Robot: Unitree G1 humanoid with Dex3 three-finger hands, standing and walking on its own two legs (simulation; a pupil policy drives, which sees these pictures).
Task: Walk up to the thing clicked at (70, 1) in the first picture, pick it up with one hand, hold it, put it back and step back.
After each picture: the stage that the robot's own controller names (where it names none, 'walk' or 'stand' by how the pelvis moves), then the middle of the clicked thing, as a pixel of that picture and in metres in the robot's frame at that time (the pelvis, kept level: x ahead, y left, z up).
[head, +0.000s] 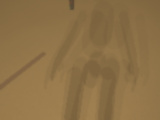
stand; (71, 1) +2.26 +0.15 -0.66
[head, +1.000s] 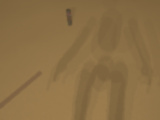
walk; (69, 17) +2.11 +0.30 -0.65
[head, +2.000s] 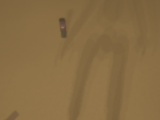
walk; (63, 28) +1.50 +0.30 -0.65
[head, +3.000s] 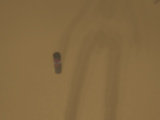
walk; (57, 63) +1.00 +0.24 -0.63
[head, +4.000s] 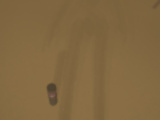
walk; (52, 95) +0.64 +0.19 -0.64
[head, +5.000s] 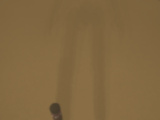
stand; (56, 114) +0.45 +0.17 -0.63
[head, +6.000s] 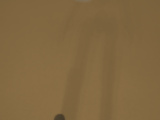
stand; out of the picture +0.42 +0.14 -0.64
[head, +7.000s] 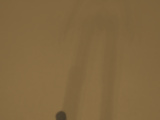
stand; out of the picture +0.43 +0.13 -0.65
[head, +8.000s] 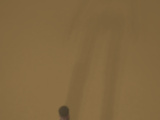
stand; (64, 117) +0.45 +0.11 -0.65
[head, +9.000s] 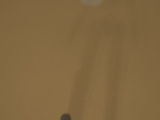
stand; out of the picture +0.44 +0.12 -0.66
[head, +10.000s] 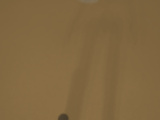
stand; out of the picture +0.43 +0.13 -0.66
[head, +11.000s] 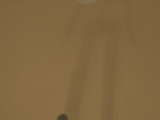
stand; out of the picture +0.43 +0.13 -0.66
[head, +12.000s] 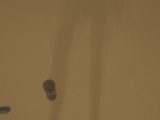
go down; (50, 91) +0.46 +0.14 -0.53
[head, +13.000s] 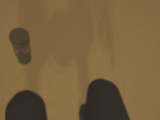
go down; (22, 49) +0.52 +0.16 -0.26
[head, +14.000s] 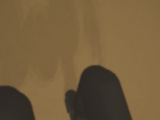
close in; out of the picture +0.52 +0.19 -0.20
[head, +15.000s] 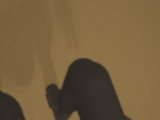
close in; out of the picture +0.51 +0.21 -0.19
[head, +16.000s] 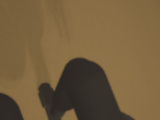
lift; out of the picture +0.50 +0.22 -0.20
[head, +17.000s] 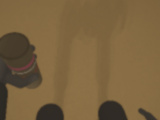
lift; (25, 67) +0.37 +0.18 +0.00
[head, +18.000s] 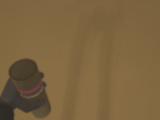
hold; (34, 93) +0.30 +0.16 +0.03
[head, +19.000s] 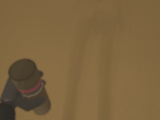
hold; (34, 91) +0.31 +0.16 +0.04
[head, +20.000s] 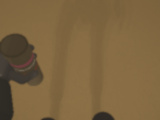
crouch; (26, 65) +0.41 +0.16 -0.02
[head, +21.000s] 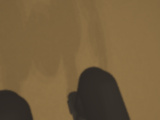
lower; out of the picture +0.54 +0.19 -0.09
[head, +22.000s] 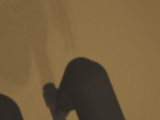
lower; out of the picture +0.50 +0.23 -0.19
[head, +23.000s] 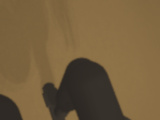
lower; out of the picture +0.50 +0.24 -0.19
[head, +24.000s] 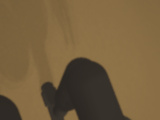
lower; out of the picture +0.50 +0.24 -0.19
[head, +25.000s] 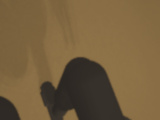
lower; out of the picture +0.50 +0.23 -0.20
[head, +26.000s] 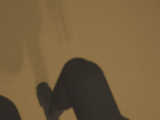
open; out of the picture +0.50 +0.21 -0.20
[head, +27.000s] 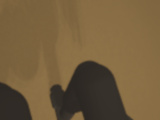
stand; out of the picture +0.50 +0.21 -0.20
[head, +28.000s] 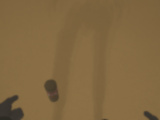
stand; (52, 91) +0.47 +0.13 -0.49
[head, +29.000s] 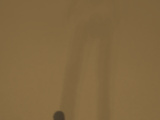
stand; out of the picture +0.42 +0.12 -0.59
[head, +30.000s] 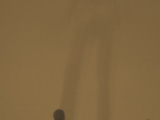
stand; out of the picture +0.43 +0.12 -0.59
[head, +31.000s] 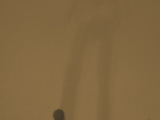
stand; out of the picture +0.43 +0.12 -0.59
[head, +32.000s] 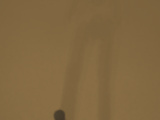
stand; out of the picture +0.43 +0.12 -0.59
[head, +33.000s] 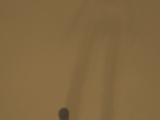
stand; (64, 119) +0.44 +0.11 -0.62
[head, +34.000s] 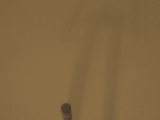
walk; (66, 114) +0.46 +0.11 -0.65
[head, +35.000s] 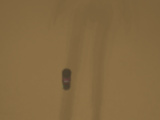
walk; (66, 80) +0.67 +0.08 -0.64
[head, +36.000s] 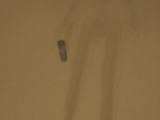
walk; (62, 51) +1.02 +0.22 -0.62
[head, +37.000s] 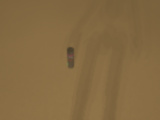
stand; (70, 58) +1.09 +0.12 -0.65
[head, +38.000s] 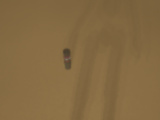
stand; (67, 59) +1.08 +0.15 -0.66
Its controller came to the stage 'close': yes
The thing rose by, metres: 0.69
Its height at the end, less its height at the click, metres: +0.00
